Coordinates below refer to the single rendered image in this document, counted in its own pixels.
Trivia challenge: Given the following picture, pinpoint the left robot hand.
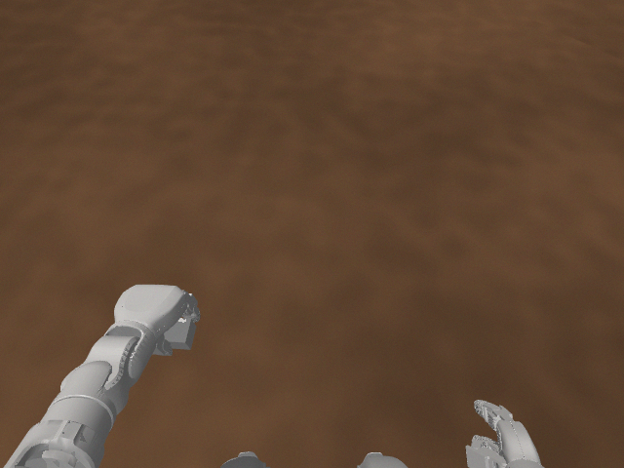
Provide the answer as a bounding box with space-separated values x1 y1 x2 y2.
114 285 201 356

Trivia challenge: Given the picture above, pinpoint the small box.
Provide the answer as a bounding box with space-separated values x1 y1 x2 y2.
164 318 196 350

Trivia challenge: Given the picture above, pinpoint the left robot arm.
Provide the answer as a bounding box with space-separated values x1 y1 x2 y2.
3 321 156 468

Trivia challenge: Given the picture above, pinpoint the right robot hand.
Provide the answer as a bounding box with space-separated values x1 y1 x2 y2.
465 400 541 468

